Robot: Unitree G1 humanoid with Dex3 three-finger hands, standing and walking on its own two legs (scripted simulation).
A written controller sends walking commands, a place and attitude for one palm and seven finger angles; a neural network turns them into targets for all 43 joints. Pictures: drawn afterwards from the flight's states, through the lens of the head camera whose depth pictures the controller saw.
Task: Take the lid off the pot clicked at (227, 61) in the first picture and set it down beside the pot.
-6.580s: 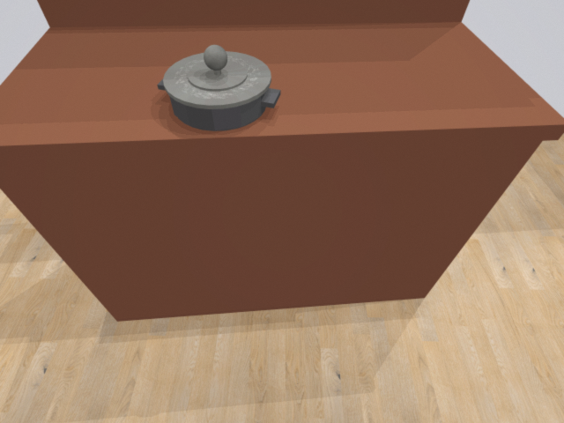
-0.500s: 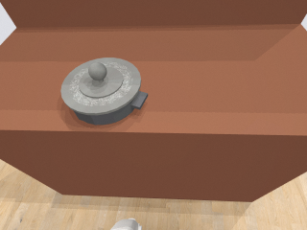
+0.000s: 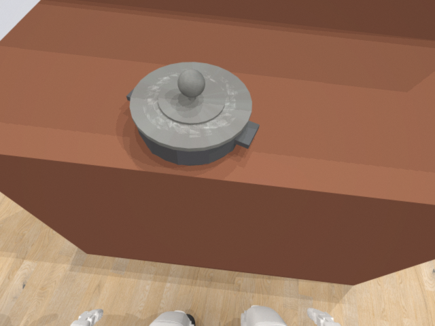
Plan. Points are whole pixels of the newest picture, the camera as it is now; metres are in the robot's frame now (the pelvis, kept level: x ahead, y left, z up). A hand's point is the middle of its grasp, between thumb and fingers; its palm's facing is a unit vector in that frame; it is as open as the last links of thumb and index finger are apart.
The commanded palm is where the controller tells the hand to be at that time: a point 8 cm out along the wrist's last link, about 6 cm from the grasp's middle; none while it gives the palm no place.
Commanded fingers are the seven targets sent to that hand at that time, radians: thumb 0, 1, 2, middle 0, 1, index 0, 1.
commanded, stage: come to a stop and stand still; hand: left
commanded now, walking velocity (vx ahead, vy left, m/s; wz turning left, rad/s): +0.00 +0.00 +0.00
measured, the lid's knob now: (191, 83) +0.45 +0.09 +0.18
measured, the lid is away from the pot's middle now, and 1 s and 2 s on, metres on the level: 0.00 0.00 0.00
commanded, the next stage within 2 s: look again from close up in 0.80 s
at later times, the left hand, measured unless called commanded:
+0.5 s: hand out of the picture +0.04 +0.19 -0.17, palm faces -0.04 -0.98 -0.19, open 7.3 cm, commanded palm none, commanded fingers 0.00 0.90 0.90 -0.20 -0.30 -0.20 -0.30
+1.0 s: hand out of the picture -0.06 +0.21 -0.17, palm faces +0.00 -0.98 -0.21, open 7.4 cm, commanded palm none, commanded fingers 0.00 0.90 0.90 -0.20 -0.30 -0.20 -0.30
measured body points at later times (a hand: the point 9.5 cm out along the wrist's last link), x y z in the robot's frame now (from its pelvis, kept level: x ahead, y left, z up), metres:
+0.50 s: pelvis -0.04 +0.02 +0.00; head -0.02 +0.03 +0.45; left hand +0.04 +0.24 -0.15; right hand -0.05 -0.22 -0.15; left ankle +0.01 +0.12 -0.73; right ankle -0.06 -0.12 -0.73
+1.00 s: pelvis -0.05 +0.03 +0.00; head -0.04 +0.03 +0.45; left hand -0.06 +0.26 -0.16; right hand -0.02 -0.21 -0.15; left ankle +0.01 +0.12 -0.73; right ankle -0.06 -0.12 -0.73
